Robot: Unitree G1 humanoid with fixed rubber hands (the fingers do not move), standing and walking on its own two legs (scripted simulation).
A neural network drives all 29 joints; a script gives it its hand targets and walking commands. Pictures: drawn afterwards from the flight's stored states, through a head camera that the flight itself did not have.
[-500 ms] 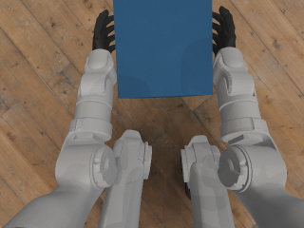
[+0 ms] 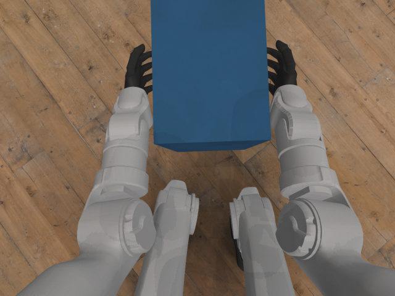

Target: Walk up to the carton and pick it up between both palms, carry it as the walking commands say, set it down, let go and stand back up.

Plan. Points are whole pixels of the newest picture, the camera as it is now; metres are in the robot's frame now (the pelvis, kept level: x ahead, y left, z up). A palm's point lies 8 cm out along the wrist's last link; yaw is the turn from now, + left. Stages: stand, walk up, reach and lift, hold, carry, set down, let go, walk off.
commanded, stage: reach and lift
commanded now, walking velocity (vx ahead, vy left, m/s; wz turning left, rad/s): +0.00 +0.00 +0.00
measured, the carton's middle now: (209, 86) +0.52 +0.04 -0.15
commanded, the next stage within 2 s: none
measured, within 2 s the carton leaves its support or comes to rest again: neither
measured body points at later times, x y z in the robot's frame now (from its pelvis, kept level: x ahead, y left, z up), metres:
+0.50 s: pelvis +0.01 +0.00 +0.05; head +0.25 +0.02 +0.44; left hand +0.48 +0.17 -0.02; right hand +0.50 -0.10 -0.01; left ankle +0.12 +0.13 -0.43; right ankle +0.10 -0.13 -0.43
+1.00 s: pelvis +0.03 +0.00 +0.11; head +0.22 +0.03 +0.52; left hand +0.46 +0.17 +0.05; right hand +0.48 -0.10 +0.06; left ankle +0.12 +0.13 -0.43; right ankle +0.10 -0.13 -0.43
